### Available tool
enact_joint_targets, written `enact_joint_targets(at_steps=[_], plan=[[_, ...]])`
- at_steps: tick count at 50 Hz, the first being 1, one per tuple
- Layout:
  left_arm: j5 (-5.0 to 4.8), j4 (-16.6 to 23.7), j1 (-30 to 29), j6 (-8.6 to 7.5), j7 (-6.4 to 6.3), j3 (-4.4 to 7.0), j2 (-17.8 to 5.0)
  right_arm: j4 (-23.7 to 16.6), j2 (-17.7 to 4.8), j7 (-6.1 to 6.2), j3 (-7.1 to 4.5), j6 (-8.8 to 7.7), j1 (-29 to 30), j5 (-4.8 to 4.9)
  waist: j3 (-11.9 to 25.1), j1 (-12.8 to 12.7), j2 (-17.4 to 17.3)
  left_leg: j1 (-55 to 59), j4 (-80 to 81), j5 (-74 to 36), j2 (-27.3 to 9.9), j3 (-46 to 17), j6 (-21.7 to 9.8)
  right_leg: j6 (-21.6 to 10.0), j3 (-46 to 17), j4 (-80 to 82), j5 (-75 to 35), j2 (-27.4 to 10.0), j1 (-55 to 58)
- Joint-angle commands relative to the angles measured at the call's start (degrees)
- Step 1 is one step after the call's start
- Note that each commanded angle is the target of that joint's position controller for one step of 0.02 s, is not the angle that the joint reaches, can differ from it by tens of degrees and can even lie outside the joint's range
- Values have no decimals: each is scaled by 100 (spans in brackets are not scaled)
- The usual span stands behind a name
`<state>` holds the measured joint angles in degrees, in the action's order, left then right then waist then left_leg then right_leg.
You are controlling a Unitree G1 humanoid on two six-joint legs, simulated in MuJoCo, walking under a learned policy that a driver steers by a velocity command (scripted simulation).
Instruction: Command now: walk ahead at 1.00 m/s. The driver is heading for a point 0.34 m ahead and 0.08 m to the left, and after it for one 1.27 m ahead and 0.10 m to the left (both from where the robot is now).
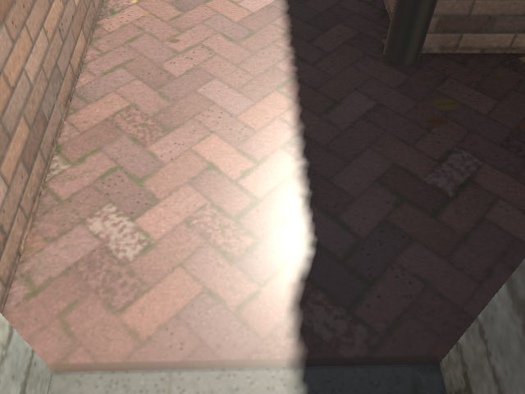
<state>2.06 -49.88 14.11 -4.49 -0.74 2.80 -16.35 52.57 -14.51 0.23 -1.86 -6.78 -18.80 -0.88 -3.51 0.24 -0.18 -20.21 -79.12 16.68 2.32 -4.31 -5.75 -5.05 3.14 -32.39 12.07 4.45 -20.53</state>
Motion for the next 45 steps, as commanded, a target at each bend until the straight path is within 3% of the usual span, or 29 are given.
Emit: enact_joint_targets(at_steps=[1,3,5,8,10,11,13,15,16,17,18,19,20,22,26,27,29,31,33,35,36,37,38,39,40,41,42,43,45], plan=[[-116,-79,800,-173,-105,78,-430,-651,-416,-95,-32,73,250,-134,189,-71,56,-1897,336,-87,-446,-228,137,-1112,-2392,1998,342,-1625,1336],[-267,-191,964,-276,-96,78,-506,-931,-292,-186,10,181,754,-154,-192,74,317,-2341,1127,-19,-768,50,325,-1022,-1920,2422,23,-1547,1148],[-289,-174,965,-336,-51,88,-548,-1252,-288,-288,65,220,1496,-155,-555,40,304,-2189,2377,-981,-992,282,401,-853,-1310,2822,-644,-1327,760],[-418,-183,932,-460,57,174,-830,-1295,-153,-420,118,275,1846,3,-484,76,229,-222,3831,-2858,-666,683,246,-565,-623,3472,-1715,-1161,63],[-365,-278,1031,-457,83,238,-1084,-1280,-356,-378,98,285,1816,-31,-492,173,401,-357,4250,-2742,-548,715,82,-500,-408,3452,-2752,-1296,1063],[-374,-290,1138,-447,116,254,-1119,-1242,-455,-340,64,278,1945,-33,-295,29,327,-399,4415,-2613,-368,913,16,-493,-156,3129,-3591,-1323,1590],[-284,-353,1217,-397,41,271,-1277,-993,-767,-140,-71,250,1370,-90,91,262,502,149,4521,-1529,48,1046,-86,-326,-108,1756,-5496,-1421,2235],[-158,-271,909,-261,-68,269,-1317,-345,-1098,21,-289,264,-518,-178,1056,1197,574,2112,4626,-619,105,843,-260,-196,-66,-1254,-5595,-1253,1675],[-67,-111,1134,-254,-68,109,-560,-181,-1662,122,-447,249,-1269,-294,1644,1181,-422,3240,4555,590,-1250,-886,-543,-162,-167,-3938,-2122,-703,363],[-306,197,2021,-340,17,37,-213,-321,-1950,27,-454,289,-965,-235,2951,316,-2034,4480,6010,2574,-2410,-4205,-946,-129,-1107,-5366,1438,99,-1318],[-216,234,1238,-354,-57,111,-707,-443,-1546,4,-437,307,-454,-77,2156,517,-1205,3913,6427,2512,-2102,-4097,-823,-256,-1198,-5454,918,-284,-1917],[-188,329,683,-354,-46,110,-773,-408,-1276,15,-372,257,-116,-25,1200,452,-565,3028,6367,1609,-1852,-3101,-813,-199,-1037,-5129,403,-517,-2117],[-66,362,459,-333,8,16,-538,-320,-1151,-10,-377,194,-77,-39,801,314,-28,2378,6398,788,-1724,-2446,-796,-168,-1008,-4660,286,-728,-2047],[48,434,442,-136,104,-24,-454,-200,-831,25,-248,119,5,-130,586,-71,126,1473,6550,7,-1420,-1819,-677,-12,-985,-4153,99,-909,-1574],[30,840,-692,62,257,-114,-316,-32,-692,19,-187,-37,-408,133,-268,-56,-184,1142,7284,-758,-1071,-878,-709,308,-488,-2791,-146,-1199,-2262],[-28,984,-1044,57,308,-136,-280,-39,-601,-20,-163,-44,-379,151,-378,-39,-380,1023,7374,-1312,-837,-482,-638,348,-283,-2144,-573,-1160,-2200],[-58,1059,-1404,21,388,-206,-147,-58,-637,-68,-163,-114,-441,216,-415,17,-257,679,7581,-2358,-596,74,-493,259,26,-905,-1732,-974,-1269],[-106,1081,-1621,52,422,-198,-156,16,-897,-78,-207,-179,-646,281,-394,72,-145,838,8054,-3149,-856,126,-453,84,272,-381,-2381,-758,-539],[-36,1057,-1487,66,359,-153,-298,52,-1062,-55,-208,-177,-704,271,-232,-101,-180,1745,7762,-5141,-997,350,-381,-117,373,-237,-2123,-485,-386],[-23,911,-858,71,275,-59,-515,45,-1329,24,-248,-92,-695,128,314,-467,-529,2502,6547,-7206,-1201,494,-283,-264,418,-283,-1182,-82,146],[-51,580,124,57,210,18,-723,-1,-1461,107,-288,-23,-433,24,751,-984,-676,2453,5370,-7692,-1237,468,-210,-349,271,-304,-933,67,1031],[6,166,1106,40,118,105,-913,-33,-1622,143,-336,111,-66,-121,1173,-1479,-654,2240,3844,-7051,-993,655,-120,-403,282,149,-533,0,1818],[91,1,1978,94,-3,295,-1447,-109,-1126,128,-252,118,-149,-147,1703,-1625,-113,1065,1258,-5154,-571,681,-102,-739,-772,-134,531,-969,3066],[114,67,1533,136,9,331,-1650,-311,-291,-14,-76,-16,-1214,88,2585,-413,2041,-1119,-815,731,446,94,104,-1314,-4193,837,1890,-2375,4552],[-66,156,1040,158,94,305,-1291,-415,-761,39,-104,-69,-754,63,2278,-573,1299,-1987,-1029,602,140,-333,-108,-1326,-4902,1618,2287,-2297,4330],[-25,122,587,56,94,179,-810,-496,-870,59,-76,-69,-107,98,1059,-506,533,-2334,-687,114,-204,-251,-92,-1183,-4011,1785,1642,-2177,3351],[18,-29,549,5,94,113,-491,-543,-764,29,-23,-52,99,50,461,-344,-65,-2242,-278,-50,-426,-216,-78,-1058,-3304,1864,973,-1994,2473],[41,-152,562,-56,72,56,-363,-634,-626,-25,18,19,292,-53,208,-193,-175,-2006,167,-71,-592,-290,-43,-858,-2694,1966,575,-1674,1829],[-12,-379,746,-177,38,-6,-263,-701,-468,-150,96,198,234,-140,46,96,135,-1662,804,-41,-715,-278,130,-769,-2157,2191,319,-1435,1163]])
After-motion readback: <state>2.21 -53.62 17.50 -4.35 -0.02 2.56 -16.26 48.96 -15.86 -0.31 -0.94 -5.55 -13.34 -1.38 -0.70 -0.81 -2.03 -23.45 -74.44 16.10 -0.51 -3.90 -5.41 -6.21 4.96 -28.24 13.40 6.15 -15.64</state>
